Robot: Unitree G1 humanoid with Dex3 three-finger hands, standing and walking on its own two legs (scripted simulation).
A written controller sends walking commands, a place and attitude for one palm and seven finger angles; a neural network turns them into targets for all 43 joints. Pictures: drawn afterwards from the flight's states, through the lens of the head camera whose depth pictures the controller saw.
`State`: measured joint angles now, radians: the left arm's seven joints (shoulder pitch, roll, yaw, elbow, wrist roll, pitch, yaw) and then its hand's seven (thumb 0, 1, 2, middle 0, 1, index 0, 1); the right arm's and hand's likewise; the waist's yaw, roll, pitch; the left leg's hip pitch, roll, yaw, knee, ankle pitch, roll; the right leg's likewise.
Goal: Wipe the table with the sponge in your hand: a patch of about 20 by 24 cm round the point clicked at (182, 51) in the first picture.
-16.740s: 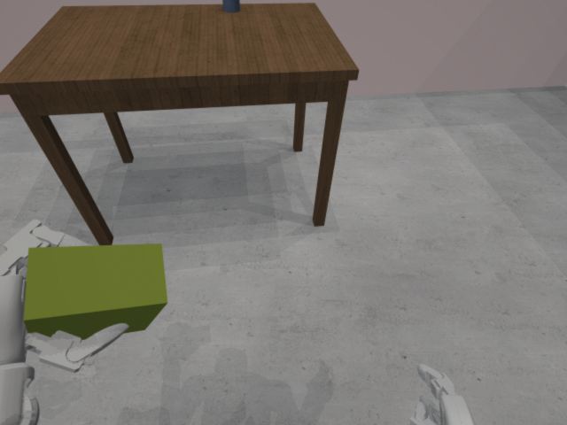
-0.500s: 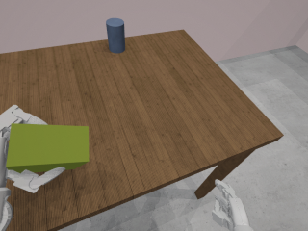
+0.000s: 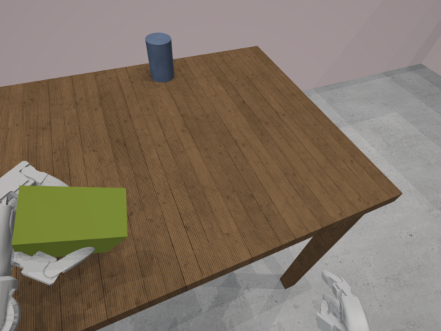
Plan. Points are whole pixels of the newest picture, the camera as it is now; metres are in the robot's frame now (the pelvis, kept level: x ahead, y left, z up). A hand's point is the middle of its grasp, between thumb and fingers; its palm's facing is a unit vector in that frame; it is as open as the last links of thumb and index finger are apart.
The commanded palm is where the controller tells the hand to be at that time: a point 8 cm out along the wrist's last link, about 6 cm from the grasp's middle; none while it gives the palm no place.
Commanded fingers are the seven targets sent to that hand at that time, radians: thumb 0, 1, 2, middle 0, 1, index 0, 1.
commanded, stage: shuffle to correct the standing spot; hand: left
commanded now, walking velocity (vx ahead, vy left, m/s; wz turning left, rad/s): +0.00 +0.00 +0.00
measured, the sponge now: (86, 224) +0.23 +0.21 +0.12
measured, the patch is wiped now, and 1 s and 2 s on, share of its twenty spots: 0.00 0.00 0.00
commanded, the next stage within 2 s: none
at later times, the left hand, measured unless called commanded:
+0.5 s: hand (83, 219) +0.23 +0.21 +0.15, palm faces +0.31 -0.86 -0.40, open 10.6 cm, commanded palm +0.16 +0.25 +0.17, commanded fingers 0.00 0.10 1.30 -1.20 -1.60 -1.20 -1.60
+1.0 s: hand (116, 222) +0.22 +0.16 +0.15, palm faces +0.28 -0.87 -0.41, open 10.6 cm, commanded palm +0.16 +0.21 +0.17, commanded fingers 0.00 0.10 1.30 -1.20 -1.60 -1.20 -1.60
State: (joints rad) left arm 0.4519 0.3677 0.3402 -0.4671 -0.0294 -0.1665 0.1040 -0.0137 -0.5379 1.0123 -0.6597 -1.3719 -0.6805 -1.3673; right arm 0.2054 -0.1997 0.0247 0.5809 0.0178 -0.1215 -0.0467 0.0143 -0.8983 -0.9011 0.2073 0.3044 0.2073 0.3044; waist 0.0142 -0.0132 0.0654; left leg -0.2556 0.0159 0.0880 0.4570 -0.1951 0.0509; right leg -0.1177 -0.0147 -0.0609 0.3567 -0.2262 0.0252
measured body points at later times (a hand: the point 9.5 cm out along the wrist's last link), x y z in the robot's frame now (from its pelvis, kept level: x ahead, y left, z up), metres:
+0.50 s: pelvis +0.00 -0.03 +0.00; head +0.04 -0.01 +0.45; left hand +0.20 +0.25 +0.17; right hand +0.18 -0.25 -0.07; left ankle +0.03 +0.08 -0.74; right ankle -0.02 -0.14 -0.74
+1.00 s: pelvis +0.00 -0.07 -0.01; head +0.03 -0.06 +0.44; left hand +0.20 +0.21 +0.17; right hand +0.16 -0.32 -0.09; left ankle +0.03 +0.08 -0.74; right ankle -0.02 -0.14 -0.74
